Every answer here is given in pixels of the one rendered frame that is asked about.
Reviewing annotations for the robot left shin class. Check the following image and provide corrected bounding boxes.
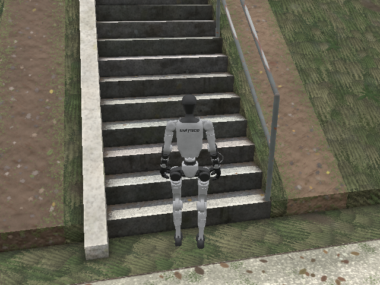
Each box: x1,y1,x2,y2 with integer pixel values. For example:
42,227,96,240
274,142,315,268
173,201,182,238

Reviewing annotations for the robot right hand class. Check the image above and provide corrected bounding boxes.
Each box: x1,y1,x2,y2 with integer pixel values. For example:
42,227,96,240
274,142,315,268
209,167,221,181

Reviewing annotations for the robot left upper arm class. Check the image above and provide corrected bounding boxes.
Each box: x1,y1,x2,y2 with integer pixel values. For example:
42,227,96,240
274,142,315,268
163,120,177,153

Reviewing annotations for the robot right upper arm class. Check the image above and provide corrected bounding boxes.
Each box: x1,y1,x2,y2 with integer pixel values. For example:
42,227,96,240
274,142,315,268
202,120,216,152

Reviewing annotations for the robot head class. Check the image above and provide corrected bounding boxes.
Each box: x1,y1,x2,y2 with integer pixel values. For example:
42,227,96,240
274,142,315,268
179,94,200,123

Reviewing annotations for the robot right forearm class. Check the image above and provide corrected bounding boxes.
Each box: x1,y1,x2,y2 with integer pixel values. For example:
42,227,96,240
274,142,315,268
210,143,220,169

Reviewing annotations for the robot left hand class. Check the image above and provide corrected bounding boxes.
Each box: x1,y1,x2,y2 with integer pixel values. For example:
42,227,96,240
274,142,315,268
160,166,171,179

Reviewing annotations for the robot left forearm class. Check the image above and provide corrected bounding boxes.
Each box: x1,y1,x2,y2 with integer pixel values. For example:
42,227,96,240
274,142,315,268
160,144,170,168

